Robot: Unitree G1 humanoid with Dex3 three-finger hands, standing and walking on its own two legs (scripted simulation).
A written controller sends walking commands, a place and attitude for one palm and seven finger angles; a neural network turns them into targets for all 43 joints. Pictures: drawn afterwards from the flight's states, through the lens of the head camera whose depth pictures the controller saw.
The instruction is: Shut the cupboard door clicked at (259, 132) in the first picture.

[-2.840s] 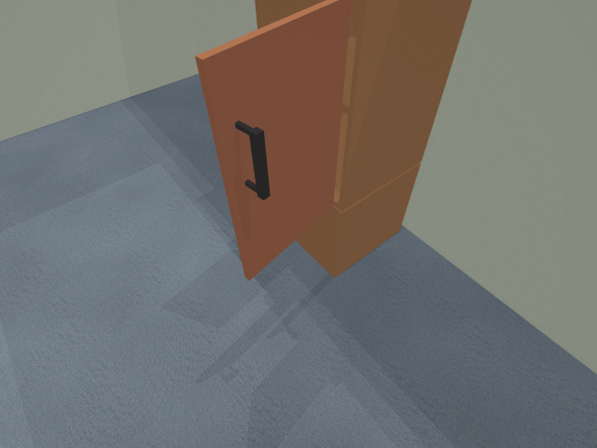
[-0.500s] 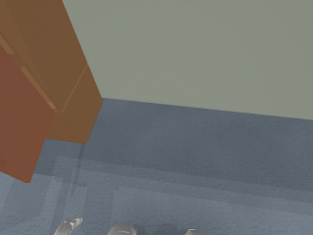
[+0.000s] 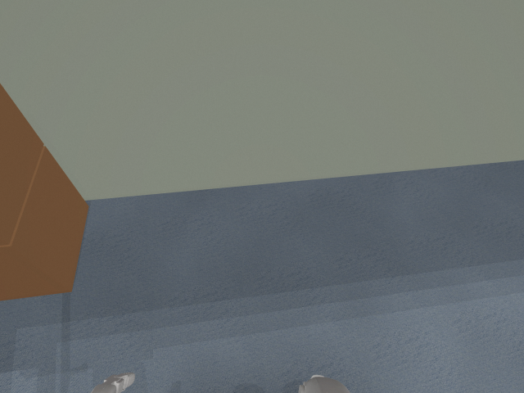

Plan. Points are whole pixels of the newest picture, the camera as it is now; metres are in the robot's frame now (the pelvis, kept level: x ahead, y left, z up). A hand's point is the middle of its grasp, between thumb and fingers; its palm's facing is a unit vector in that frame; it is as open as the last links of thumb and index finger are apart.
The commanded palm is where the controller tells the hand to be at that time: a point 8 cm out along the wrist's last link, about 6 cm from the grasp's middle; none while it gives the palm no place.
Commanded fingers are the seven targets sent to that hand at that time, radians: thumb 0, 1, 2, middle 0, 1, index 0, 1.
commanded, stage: walk around to get in front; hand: left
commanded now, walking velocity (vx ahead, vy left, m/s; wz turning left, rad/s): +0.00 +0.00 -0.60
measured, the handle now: out of the picture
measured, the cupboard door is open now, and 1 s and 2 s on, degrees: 100 100 100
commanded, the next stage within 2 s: none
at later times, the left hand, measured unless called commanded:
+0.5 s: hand (182, 378) +0.16 +0.15 -0.18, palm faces -0.26 -0.95 -0.20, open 7.4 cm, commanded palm none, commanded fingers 0.00 0.90 0.90 -0.20 -0.30 -0.20 -0.30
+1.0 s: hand (237, 353) +0.20 +0.06 -0.16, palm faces -0.55 -0.80 -0.25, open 7.4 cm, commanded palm none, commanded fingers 0.00 0.90 0.90 -0.20 -0.30 -0.20 -0.30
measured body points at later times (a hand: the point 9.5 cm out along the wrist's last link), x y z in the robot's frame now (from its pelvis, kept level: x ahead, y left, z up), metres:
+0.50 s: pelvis +0.02 -0.02 -0.01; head +0.07 -0.02 +0.43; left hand +0.17 +0.20 -0.17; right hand +0.04 -0.29 -0.14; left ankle +0.06 +0.10 -0.74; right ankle -0.02 -0.13 -0.72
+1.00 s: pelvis +0.01 -0.06 +0.00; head +0.05 -0.10 +0.44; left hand +0.23 +0.10 -0.14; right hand -0.08 -0.33 -0.15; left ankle +0.08 +0.06 -0.69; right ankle -0.04 -0.16 -0.74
